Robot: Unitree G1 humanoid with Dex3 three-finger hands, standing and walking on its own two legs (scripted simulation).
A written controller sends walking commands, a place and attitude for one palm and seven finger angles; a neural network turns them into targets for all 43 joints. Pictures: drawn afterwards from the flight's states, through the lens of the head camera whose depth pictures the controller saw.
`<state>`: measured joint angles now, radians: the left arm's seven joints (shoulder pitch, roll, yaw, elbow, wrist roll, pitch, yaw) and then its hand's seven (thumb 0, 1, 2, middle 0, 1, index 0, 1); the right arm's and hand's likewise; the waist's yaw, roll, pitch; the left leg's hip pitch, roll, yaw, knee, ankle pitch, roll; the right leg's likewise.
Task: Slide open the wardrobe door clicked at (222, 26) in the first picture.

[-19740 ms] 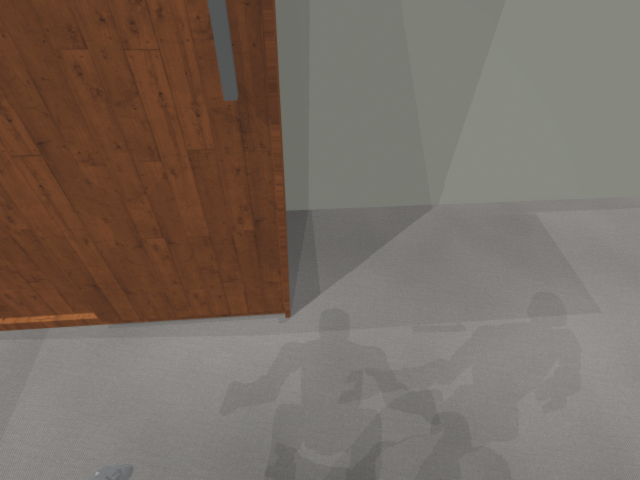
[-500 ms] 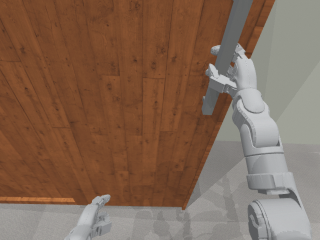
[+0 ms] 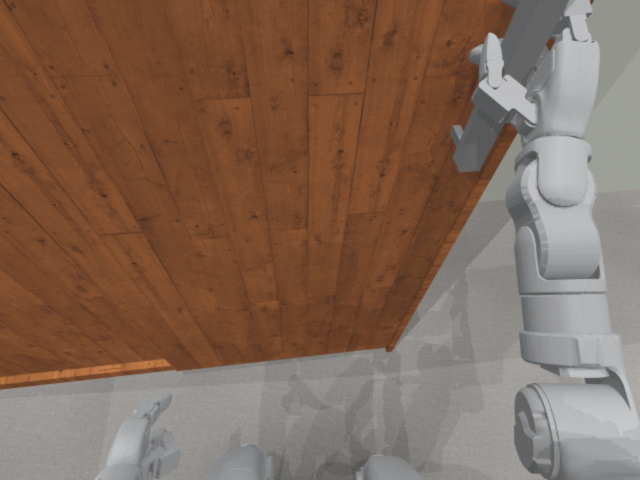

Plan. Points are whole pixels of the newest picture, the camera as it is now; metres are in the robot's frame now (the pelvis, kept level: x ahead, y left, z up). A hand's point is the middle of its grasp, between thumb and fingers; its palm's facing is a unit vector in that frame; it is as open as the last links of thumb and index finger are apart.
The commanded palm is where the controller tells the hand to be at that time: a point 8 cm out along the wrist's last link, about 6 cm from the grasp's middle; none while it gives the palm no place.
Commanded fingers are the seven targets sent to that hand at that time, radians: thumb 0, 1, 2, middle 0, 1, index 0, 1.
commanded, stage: step sideways, sliding the door along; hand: right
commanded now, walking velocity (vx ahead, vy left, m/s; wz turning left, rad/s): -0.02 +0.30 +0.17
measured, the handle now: (511, 36) +0.46 -0.18 +0.28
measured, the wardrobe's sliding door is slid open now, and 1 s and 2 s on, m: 0.00 0.14 0.23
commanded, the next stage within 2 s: none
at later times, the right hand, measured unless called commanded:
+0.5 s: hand (444, 81) +0.43 -0.12 +0.26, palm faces +0.42 +0.90 -0.06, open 7.3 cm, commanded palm +0.38 -0.06 +0.25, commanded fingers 0.00 -0.90 -0.90 0.45 1.40 0.45 1.40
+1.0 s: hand (346, 93) +0.41 -0.02 +0.25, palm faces +0.11 +0.99 +0.01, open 7.6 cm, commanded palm +0.38 -0.03 +0.25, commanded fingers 0.00 -0.90 -0.90 0.45 1.40 0.45 1.40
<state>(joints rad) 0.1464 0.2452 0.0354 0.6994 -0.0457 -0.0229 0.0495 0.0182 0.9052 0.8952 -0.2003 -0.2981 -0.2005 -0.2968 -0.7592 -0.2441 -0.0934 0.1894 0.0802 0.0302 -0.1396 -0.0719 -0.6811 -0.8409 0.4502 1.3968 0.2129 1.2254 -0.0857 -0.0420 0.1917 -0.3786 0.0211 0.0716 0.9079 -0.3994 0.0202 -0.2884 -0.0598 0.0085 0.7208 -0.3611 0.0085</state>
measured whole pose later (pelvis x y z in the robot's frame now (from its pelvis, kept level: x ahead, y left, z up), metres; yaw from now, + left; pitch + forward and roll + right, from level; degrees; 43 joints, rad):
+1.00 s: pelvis +0.15 +0.09 +0.01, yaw +2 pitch -1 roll +1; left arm 0.11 0.23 0.04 0.57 0.00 -0.10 -0.08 0.02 0.91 0.90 -0.20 -0.30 -0.25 -0.33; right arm 0.09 -0.09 0.07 -0.76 -0.02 -0.17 -0.15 -0.07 -0.67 -0.76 0.42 1.48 0.11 1.04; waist -0.08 -0.01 0.23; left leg -0.43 -0.02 -0.01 0.96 -0.44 0.01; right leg -0.26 -0.10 -0.10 0.62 -0.31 0.01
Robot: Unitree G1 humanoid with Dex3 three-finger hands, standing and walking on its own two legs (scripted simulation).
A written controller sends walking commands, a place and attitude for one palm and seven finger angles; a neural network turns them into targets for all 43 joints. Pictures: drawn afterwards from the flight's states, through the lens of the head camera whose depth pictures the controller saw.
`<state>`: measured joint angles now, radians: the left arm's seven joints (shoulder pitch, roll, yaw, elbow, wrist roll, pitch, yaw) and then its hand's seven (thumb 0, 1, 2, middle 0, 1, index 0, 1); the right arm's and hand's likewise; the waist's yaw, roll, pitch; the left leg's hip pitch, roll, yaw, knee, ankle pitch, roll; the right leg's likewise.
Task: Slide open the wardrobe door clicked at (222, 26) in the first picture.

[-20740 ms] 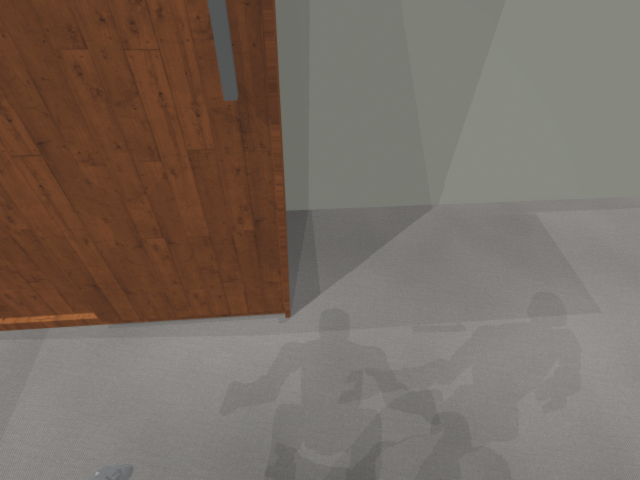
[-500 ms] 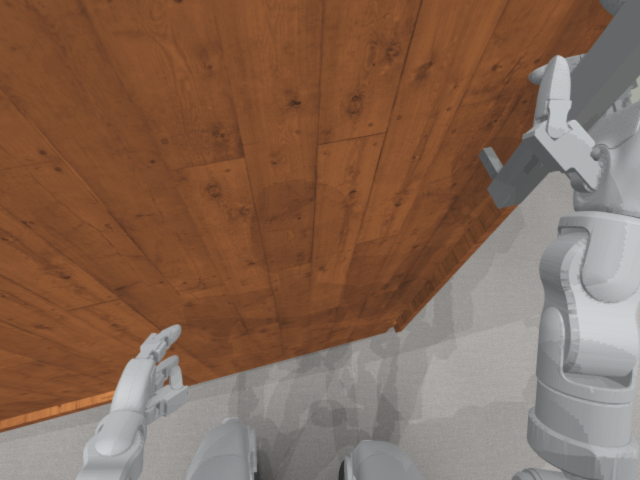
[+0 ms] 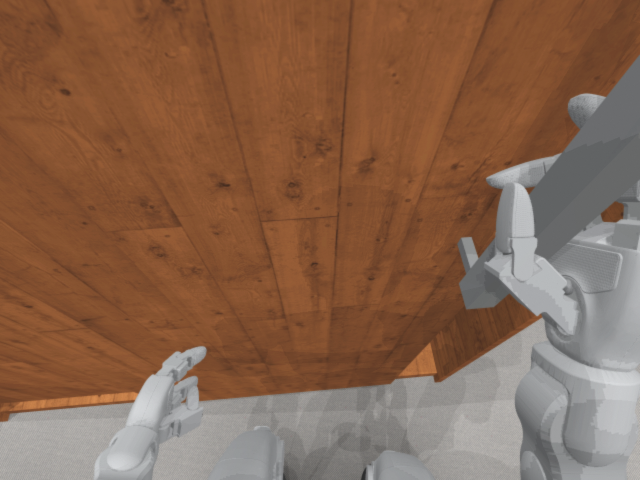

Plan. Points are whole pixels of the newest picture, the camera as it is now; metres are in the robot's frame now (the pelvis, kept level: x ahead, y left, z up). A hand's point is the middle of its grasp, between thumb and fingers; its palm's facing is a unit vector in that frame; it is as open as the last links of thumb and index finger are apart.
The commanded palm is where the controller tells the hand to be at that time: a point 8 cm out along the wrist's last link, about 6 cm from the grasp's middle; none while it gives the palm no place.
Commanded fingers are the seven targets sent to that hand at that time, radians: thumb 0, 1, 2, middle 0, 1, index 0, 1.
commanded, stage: step sideways, sliding the door along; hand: right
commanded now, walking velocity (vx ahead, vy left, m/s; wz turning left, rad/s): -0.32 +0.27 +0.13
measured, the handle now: (547, 176) +0.29 -0.14 +0.27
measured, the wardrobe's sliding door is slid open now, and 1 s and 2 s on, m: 0.14 0.23 0.40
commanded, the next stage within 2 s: none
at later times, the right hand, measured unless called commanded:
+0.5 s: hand (427, 257) +0.25 -0.07 +0.24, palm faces +0.16 +0.99 +0.03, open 7.6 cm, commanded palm +0.22 -0.06 +0.23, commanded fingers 0.00 -0.90 -0.90 0.45 1.40 0.45 1.40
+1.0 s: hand (352, 256) +0.25 -0.02 +0.25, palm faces +0.29 +0.96 -0.02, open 7.3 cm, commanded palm +0.22 +0.00 +0.22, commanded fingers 0.00 -0.90 -0.90 0.45 1.40 0.45 1.40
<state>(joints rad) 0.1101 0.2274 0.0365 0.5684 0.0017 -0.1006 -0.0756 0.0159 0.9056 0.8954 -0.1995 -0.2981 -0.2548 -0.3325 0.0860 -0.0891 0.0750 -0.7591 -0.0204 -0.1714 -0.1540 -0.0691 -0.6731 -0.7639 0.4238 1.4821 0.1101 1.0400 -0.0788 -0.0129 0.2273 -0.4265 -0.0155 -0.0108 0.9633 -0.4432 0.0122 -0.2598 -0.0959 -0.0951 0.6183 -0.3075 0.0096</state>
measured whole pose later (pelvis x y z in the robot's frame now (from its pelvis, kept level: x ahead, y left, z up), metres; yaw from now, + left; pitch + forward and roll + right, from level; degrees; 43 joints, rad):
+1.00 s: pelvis -0.14 +0.16 +0.00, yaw +3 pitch -3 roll +4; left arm 0.04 0.16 -0.04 0.60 -0.06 -0.05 -0.04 0.02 0.90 0.89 -0.20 -0.30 -0.20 -0.30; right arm -0.55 -0.24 -0.19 -0.05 0.07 -0.03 -0.18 -0.05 -0.64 -0.83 0.48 1.41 0.12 1.26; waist -0.10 -0.08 0.21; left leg -0.14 -0.01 0.07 0.51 -0.32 -0.02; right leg -0.35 -0.21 0.05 0.67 -0.28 0.08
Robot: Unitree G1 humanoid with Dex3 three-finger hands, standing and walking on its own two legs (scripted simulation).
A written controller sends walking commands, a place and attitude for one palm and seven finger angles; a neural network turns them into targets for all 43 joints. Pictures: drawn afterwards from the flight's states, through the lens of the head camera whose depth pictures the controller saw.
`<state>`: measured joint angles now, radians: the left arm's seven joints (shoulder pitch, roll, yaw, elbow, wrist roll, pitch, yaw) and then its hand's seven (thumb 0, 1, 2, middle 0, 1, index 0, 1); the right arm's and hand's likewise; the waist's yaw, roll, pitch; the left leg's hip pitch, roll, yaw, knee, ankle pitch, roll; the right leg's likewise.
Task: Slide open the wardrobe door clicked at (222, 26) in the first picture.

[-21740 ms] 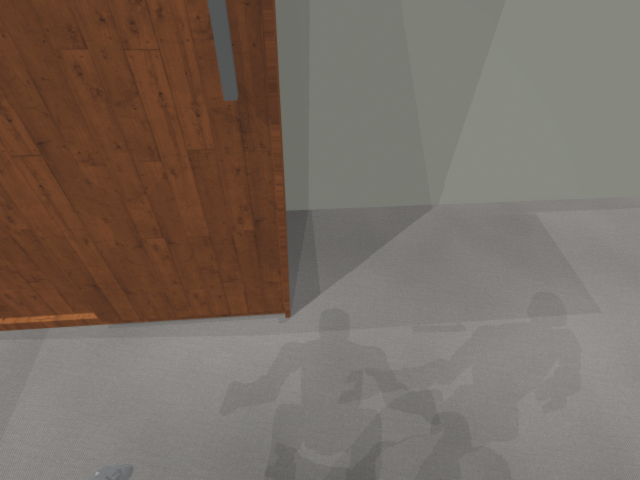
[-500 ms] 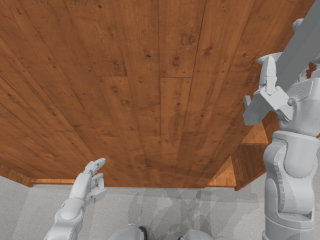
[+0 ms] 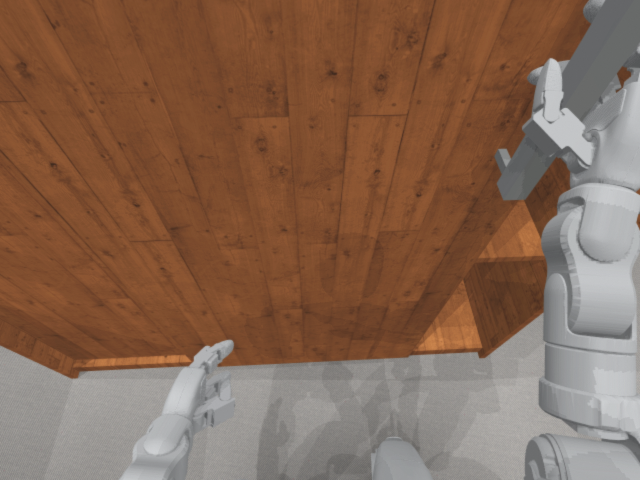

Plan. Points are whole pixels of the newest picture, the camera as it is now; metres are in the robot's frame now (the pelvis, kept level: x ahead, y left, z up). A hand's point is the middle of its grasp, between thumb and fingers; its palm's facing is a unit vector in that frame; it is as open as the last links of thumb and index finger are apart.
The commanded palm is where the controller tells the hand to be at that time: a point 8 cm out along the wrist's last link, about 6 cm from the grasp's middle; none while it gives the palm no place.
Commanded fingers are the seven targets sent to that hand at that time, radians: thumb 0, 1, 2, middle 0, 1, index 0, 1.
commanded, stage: step sideways, sliding the door along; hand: right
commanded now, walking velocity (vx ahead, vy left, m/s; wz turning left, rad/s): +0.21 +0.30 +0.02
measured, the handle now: (573, 63) +0.41 -0.23 +0.27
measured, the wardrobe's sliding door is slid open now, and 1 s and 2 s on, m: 0.23 0.40 0.43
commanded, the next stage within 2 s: none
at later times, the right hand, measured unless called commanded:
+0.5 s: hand (476, 110) +0.38 -0.14 +0.25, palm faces +0.46 +0.89 -0.06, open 7.3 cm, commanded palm +0.35 -0.10 +0.22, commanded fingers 0.00 -0.90 -0.90 0.45 1.40 0.45 1.40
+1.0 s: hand (357, 120) +0.37 -0.04 +0.25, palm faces +0.22 +0.98 -0.02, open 7.4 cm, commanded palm +0.35 -0.04 +0.24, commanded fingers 0.00 -0.90 -0.90 0.45 1.40 0.45 1.40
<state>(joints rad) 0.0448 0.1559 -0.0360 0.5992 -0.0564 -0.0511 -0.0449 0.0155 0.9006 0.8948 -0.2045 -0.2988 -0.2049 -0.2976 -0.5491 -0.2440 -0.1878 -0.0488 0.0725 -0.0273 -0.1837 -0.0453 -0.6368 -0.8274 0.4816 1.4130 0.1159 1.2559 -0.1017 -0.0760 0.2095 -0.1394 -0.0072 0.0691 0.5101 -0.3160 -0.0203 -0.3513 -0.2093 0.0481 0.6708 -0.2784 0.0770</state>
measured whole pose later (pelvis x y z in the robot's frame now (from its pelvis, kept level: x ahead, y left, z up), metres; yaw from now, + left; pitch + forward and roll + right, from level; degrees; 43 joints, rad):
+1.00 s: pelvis +0.01 +0.10 +0.00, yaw -1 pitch -3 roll +0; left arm 0.03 0.18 0.01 0.57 -0.04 -0.08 -0.02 0.02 0.90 0.90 -0.20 -0.30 -0.20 -0.30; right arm -0.47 -0.13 -0.06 -0.15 0.07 -0.03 -0.18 -0.03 -0.71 -0.76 0.45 1.40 0.05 1.24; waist -0.11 -0.05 0.20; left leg -0.26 0.04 0.02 0.60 -0.29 -0.02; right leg -0.25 -0.14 0.00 0.56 -0.25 0.11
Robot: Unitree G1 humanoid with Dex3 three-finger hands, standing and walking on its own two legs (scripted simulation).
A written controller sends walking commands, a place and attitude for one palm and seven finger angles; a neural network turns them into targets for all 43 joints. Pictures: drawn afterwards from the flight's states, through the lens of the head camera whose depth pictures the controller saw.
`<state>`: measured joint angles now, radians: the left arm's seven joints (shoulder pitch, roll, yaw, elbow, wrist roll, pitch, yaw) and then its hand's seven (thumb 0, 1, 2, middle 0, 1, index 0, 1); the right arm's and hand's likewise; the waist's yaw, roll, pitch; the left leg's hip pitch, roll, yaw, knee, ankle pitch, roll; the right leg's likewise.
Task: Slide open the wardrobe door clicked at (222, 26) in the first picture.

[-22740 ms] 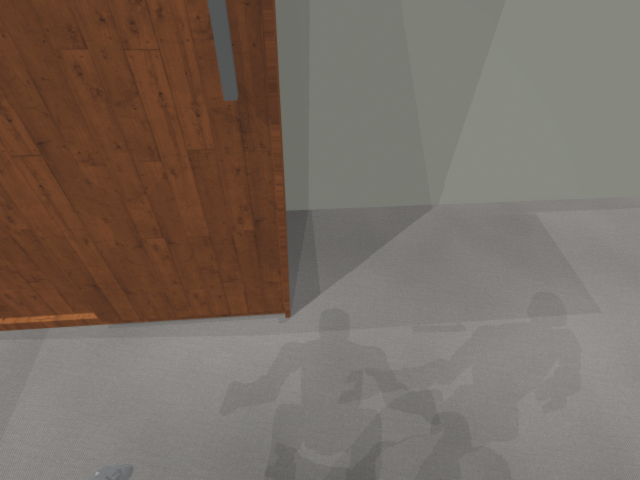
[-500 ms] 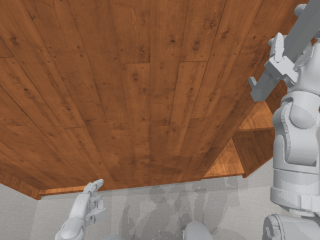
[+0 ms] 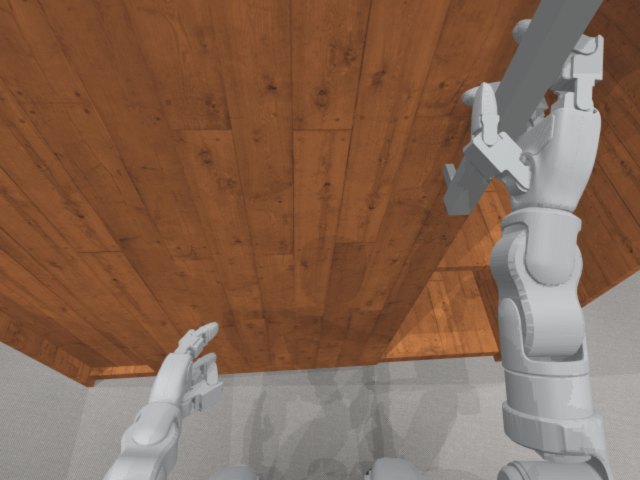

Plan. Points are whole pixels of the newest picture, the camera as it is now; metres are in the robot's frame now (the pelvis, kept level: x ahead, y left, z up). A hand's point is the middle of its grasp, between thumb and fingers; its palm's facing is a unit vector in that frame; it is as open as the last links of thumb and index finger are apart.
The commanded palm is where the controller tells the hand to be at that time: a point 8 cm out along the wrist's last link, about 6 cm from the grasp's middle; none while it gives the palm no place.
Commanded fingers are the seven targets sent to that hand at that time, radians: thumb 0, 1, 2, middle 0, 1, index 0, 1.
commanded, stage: step sideways, sliding the door along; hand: right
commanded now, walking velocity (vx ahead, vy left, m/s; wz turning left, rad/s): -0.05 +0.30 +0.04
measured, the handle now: (506, 84) +0.40 -0.17 +0.27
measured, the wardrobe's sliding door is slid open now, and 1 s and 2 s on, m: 0.40 0.43 0.43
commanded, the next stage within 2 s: stop walking and hold the door there in 1.66 s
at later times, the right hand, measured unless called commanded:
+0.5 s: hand (448, 134) +0.36 -0.11 +0.25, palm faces +0.19 +0.98 +0.00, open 7.3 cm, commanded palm +0.34 -0.10 +0.24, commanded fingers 0.00 -0.90 -0.90 0.45 1.40 0.45 1.40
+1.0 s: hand (448, 135) +0.36 -0.11 +0.25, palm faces +0.18 +0.98 -0.01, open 7.3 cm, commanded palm +0.34 -0.10 +0.24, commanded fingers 0.00 -0.90 -0.90 0.45 1.40 0.45 1.40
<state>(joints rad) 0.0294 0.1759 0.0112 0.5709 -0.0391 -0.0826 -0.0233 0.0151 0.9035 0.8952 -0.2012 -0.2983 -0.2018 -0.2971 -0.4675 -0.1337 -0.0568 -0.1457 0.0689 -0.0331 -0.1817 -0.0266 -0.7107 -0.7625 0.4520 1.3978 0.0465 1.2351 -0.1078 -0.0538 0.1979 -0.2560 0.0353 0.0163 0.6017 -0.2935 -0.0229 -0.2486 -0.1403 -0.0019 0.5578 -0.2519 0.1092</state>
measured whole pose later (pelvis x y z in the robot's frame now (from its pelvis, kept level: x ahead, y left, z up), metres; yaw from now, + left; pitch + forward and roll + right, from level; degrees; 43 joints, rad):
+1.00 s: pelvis -0.01 +0.04 +0.00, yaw -1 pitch -4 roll +2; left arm 0.06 0.19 0.02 0.59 -0.06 -0.02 -0.02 0.01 0.90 0.90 -0.20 -0.30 -0.20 -0.30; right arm -0.55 -0.17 -0.06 -0.02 0.09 -0.05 -0.16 -0.02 -0.70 -0.80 0.45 1.40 0.05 1.28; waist -0.08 -0.06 0.20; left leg -0.25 -0.04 0.08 0.58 -0.26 0.03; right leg -0.26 -0.21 0.05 0.54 -0.22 0.12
